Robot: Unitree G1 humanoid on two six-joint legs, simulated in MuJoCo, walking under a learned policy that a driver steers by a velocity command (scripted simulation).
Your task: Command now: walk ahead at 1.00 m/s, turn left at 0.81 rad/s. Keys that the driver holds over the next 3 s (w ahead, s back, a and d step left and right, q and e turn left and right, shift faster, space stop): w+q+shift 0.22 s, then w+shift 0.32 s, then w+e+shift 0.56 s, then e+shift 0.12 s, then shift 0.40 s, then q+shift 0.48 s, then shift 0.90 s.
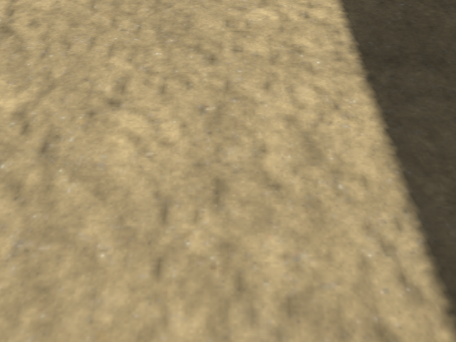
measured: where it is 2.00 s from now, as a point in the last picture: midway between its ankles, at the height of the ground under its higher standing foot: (196, 121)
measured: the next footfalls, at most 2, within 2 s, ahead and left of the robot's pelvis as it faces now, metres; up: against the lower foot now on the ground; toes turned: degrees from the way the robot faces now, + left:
left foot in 0.16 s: +0.36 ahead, +0.07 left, +0.00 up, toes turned +14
right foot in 0.60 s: +0.83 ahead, +0.05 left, +0.00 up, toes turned +20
